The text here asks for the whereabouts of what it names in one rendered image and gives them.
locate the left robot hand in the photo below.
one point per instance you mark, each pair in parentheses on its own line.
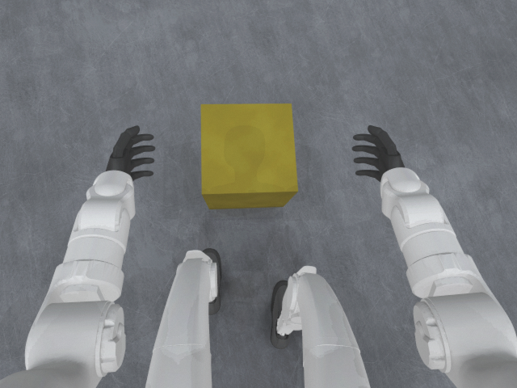
(121,157)

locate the robot thigh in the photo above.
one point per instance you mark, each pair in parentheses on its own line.
(331,355)
(181,353)

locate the robot left forearm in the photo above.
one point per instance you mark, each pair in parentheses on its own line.
(91,270)

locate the robot right forearm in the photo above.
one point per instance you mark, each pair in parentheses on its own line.
(437,266)

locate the left robot thigh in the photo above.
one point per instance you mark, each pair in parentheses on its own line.
(181,353)

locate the carton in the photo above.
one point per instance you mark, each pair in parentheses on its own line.
(248,157)

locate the left robot upper arm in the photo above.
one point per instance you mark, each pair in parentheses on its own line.
(74,345)

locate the right robot thigh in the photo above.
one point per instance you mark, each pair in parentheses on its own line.
(331,355)

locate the right robot upper arm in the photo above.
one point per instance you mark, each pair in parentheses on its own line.
(467,337)

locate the right robot hand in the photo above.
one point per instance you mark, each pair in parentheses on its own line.
(385,150)

